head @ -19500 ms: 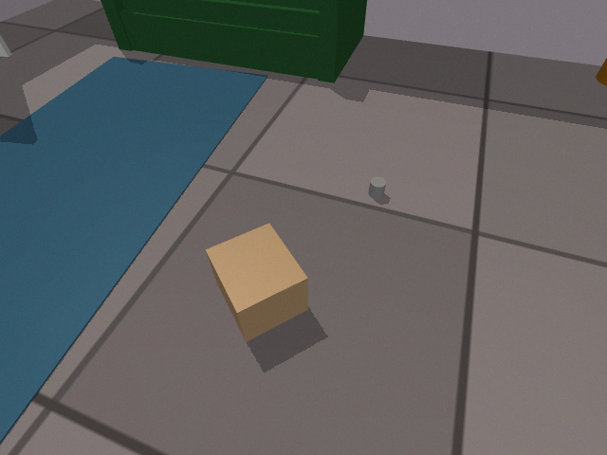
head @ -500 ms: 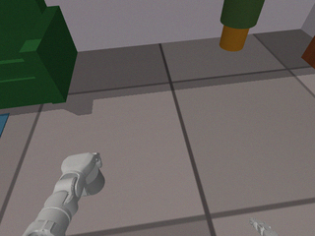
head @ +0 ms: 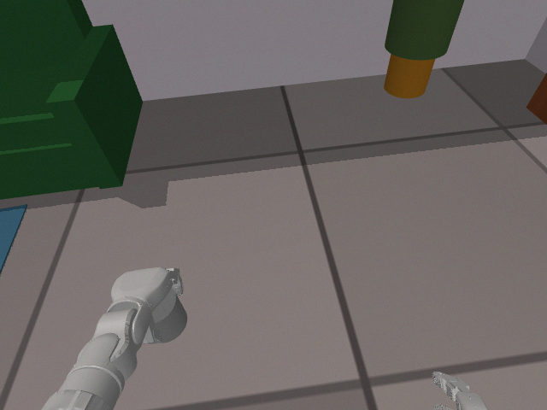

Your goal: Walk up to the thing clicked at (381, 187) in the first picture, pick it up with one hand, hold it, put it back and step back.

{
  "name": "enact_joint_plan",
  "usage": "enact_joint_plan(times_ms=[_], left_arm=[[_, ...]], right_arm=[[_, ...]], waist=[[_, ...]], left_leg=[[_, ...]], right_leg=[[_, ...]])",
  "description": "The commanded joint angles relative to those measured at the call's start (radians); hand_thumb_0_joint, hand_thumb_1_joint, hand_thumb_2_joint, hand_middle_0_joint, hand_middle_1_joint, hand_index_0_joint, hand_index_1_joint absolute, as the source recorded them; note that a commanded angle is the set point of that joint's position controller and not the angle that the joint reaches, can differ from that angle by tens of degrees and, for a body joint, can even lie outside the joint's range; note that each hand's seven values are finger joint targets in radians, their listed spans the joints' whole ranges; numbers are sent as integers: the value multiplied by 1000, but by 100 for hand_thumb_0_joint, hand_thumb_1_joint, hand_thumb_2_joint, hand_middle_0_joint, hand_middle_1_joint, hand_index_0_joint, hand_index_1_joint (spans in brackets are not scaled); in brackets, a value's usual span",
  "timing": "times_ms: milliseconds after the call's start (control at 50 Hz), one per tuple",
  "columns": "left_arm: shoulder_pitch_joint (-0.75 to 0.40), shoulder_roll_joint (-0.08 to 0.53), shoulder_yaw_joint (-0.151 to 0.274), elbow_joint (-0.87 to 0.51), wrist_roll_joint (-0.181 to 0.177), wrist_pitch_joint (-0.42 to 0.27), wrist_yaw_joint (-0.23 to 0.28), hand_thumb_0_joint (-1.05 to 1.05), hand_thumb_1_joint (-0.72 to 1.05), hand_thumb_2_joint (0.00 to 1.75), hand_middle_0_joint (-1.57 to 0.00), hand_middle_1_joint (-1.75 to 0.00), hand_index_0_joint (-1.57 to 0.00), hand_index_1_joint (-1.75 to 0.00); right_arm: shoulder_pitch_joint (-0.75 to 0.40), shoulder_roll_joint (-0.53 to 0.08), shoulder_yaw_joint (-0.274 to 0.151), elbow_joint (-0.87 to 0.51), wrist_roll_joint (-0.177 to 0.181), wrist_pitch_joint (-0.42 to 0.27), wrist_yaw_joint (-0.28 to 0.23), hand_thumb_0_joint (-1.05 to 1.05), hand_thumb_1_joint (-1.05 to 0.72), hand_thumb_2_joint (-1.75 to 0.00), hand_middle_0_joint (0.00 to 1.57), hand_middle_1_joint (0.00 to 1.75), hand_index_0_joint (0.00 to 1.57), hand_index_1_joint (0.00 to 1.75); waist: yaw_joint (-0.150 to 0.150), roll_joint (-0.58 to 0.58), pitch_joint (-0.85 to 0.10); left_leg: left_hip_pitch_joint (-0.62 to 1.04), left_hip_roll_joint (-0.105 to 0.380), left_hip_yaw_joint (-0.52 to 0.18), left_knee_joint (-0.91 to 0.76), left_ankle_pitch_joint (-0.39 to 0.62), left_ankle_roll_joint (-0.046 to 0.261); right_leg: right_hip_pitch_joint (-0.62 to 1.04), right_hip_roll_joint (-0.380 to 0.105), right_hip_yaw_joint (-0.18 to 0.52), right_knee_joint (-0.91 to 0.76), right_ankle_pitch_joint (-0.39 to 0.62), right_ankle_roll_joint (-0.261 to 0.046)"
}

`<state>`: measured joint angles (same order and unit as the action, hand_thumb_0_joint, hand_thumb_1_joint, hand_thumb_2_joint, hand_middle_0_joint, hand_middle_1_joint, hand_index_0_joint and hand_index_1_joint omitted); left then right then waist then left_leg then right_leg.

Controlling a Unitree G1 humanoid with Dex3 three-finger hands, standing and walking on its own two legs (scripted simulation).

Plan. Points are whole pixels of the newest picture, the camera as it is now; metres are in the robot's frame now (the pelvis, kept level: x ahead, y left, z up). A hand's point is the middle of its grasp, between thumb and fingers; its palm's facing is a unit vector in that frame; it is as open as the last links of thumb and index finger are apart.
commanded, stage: hold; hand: left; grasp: from above
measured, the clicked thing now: (160, 313) +0.31 +0.22 -0.08
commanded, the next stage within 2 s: crouch in 1.04 s
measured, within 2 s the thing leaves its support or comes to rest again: neither
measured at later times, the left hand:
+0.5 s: hand (149, 317) +0.28 +0.22 -0.03, palm faces -0.44 -0.06 -0.90, open 10.2 cm
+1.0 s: hand (150, 314) +0.29 +0.22 -0.03, palm faces -0.44 -0.06 -0.90, open 10.2 cm
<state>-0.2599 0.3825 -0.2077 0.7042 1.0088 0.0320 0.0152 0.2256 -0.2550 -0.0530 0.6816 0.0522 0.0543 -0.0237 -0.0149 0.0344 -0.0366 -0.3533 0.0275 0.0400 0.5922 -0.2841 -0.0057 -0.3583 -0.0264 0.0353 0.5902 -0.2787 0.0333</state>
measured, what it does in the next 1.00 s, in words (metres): stands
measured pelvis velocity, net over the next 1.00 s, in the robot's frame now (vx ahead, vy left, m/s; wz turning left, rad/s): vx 0.00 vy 0.00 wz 0.00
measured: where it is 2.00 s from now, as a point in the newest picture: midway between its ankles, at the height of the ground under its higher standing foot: outside the picture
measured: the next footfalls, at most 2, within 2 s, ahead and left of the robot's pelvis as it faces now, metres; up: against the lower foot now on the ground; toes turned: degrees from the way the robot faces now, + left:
none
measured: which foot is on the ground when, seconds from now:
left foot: down 0.00-1.00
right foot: down 0.00-1.00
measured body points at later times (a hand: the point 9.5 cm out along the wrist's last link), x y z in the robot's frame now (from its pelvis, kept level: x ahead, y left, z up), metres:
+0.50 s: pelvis -0.01 +0.00 +0.00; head +0.00 -0.02 +0.45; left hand +0.30 +0.22 +0.02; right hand +0.14 -0.26 -0.11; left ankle +0.01 +0.12 -0.73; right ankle +0.02 -0.14 -0.73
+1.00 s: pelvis +0.00 +0.00 +0.01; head +0.01 -0.02 +0.46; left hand +0.31 +0.22 +0.02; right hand +0.15 -0.26 -0.10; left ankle +0.01 +0.12 -0.73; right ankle +0.02 -0.14 -0.73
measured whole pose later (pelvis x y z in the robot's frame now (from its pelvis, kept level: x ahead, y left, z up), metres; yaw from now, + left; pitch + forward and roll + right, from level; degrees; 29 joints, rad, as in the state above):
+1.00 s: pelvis +0.00 +0.00 +0.01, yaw +0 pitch +0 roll +0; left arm -0.23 0.39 -0.21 0.63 1.01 0.02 -0.02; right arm 0.19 -0.25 -0.04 0.67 0.06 0.07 -0.04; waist 0.01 0.04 0.00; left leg -0.27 0.03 0.04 0.50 -0.24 -0.01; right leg -0.28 -0.03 0.03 0.51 -0.24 0.03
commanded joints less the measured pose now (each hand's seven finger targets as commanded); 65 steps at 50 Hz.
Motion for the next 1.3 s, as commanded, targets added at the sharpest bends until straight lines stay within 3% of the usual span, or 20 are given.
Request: enact_joint_plan(times_ms=[0,280,400,420,520,560,600,640,740,760,820,860,900,940,1020,1040,1100,1140,1200,1280], left_arm=[[-334,213,100,-233,-7,-15,26,0,50,98,-87,-89,-89,-88],[-322,215,106,-260,-12,-15,17,0,48,98,-85,-92,-87,-91],[-350,212,94,-308,-15,-22,-2,0,44,99,-83,-92,-84,-91],[-348,229,109,-298,-17,-21,1,0,45,98,-83,-93,-85,-92],[-280,191,89,-250,-20,-12,-7,0,43,99,-81,-94,-83,-92],[-280,223,116,-267,-16,-12,-8,0,44,99,-82,-92,-83,-91],[-287,202,92,-267,-15,-17,-15,0,43,101,-82,-95,-83,-94],[-318,220,103,-313,-14,-22,-18,0,43,100,-82,-94,-83,-93],[-321,229,121,-310,-8,-23,0,0,45,99,-83,-95,-85,-93],[-313,208,103,-293,-11,-22,2,0,44,102,-82,-95,-84,-93],[-302,227,121,-278,-4,-17,10,0,44,102,-81,-96,-83,-94],[-324,203,95,-305,-4,-23,6,0,43,103,-81,-97,-83,-96],[-323,235,124,-303,-2,-21,8,0,42,104,-81,-97,-82,-96],[-343,206,95,-309,-11,-23,4,0,44,106,-82,-99,-84,-98],[-327,207,96,-296,-11,-20,1,0,44,104,-82,-97,-84,-96],[-315,227,114,-271,-10,-19,0,0,44,104,-82,-98,-84,-96],[-332,208,89,-294,-10,-20,-6,0,44,104,-83,-97,-84,-96],[-295,209,101,-271,-9,-20,-3,0,38,94,-72,-99,-77,-95],[-241,185,93,-233,-3,-23,7,0,37,94,-74,-96,-77,-93],[-242,175,101,-174,23,-38,65,0,37,93,-76,-91,-78,-89]], right_arm=[[-68,-143,-37,-137,-3,-40,-15,0,-90,-90,20,30,20,30],[-114,-135,-25,-151,2,-46,-20,0,-90,-90,20,30,20,30],[-116,-128,-19,-147,4,-48,-28,0,-91,-90,20,30,20,30],[-121,-130,-20,-146,5,-47,-30,0,-91,-90,20,30,20,30],[-125,-129,-18,-145,6,-47,-29,0,-90,-90,20,30,20,30],[-126,-129,-19,-150,7,-44,-30,0,-90,-90,20,30,20,30],[-132,-121,-17,-155,7,-42,-29,0,-91,-90,20,30,20,30],[-124,-122,-17,-148,6,-42,-30,0,-91,-90,20,30,20,30],[-122,-121,-18,-146,7,-38,-33,0,-90,-90,20,30,20,30],[-122,-121,-17,-145,6,-37,-32,0,-90,-90,20,30,20,30],[-122,-124,-19,-142,8,-35,-33,0,-90,-90,20,30,20,30],[-127,-118,-20,-148,7,-35,-31,0,-90,-90,20,30,20,30],[-122,-122,-23,-140,5,-33,-32,0,-90,-90,20,30,20,30],[-130,-120,-22,-145,6,-33,-32,0,-91,-90,20,30,20,30],[-116,-126,-26,-141,7,-31,-32,0,-90,-90,20,30,20,30],[-118,-126,-26,-139,8,-28,-33,0,-90,-90,20,30,20,30],[-119,-123,-25,-141,9,-26,-33,0,-91,-90,20,30,20,30],[-122,-122,-25,-146,8,-23,-33,0,-89,-90,20,30,20,30],[-106,-126,-27,-142,8,-19,-30,0,-89,-90,20,30,20,30],[-95,-128,-30,-136,2,-12,-26,0,-89,-90,20,30,20,30]], waist=[[3,0,-230],[15,-6,-199],[8,-13,-230],[15,-8,-221],[12,-25,-175],[23,-24,-188],[16,-32,-174],[17,-20,-219],[24,3,-222],[12,-16,-211],[25,-6,-203],[18,-11,-211],[27,2,-227],[19,-7,-218],[19,-3,-228],[22,-10,-218],[20,-20,-224],[22,-17,-198],[17,-27,-189],[4,-57,-153]], left_leg=[[139,-37,1,-96,185,12],[157,-35,-4,-138,108,11],[193,-36,-2,-135,166,14],[185,-40,-1,-138,165,13],[178,-30,-9,-154,154,9],[174,-36,-5,-151,173,11],[171,-42,0,-148,169,15],[195,-42,2,-144,195,17],[206,-42,6,-148,218,14],[202,-40,3,-148,210,14],[199,-40,5,-154,209,12],[205,-42,5,-153,202,15],[207,-44,6,-151,212,14],[213,-42,3,-155,212,13],[219,-38,1,-154,241,11],[214,-39,2,-154,245,13],[215,-43,2,-152,252,16],[210,-44,3,-157,237,15],[205,-38,1,-156,258,12],[170,-42,-2,-142,223,12]], right_leg=[[66,52,-34,-105,158,-37],[82,51,-35,-144,76,-36],[97,50,-32,-145,133,-33],[101,49,-32,-150,128,-33],[91,54,-39,-151,117,-37],[113,50,-36,-154,133,-34],[105,47,-31,-162,128,-33],[124,46,-27,-157,158,-32],[125,47,-32,-157,180,-36],[123,49,-33,-158,171,-34],[122,48,-33,-161,167,-37],[120,45,-32,-164,165,-35],[134,43,-32,-166,174,-35],[131,46,-33,-166,172,-35],[137,48,-36,-161,200,-37],[140,48,-38,-163,205,-37],[146,44,-36,-166,217,-34],[137,43,-37,-172,199,-35],[131,49,-42,-161,214,-39],[99,45,-44,-156,184,-38]])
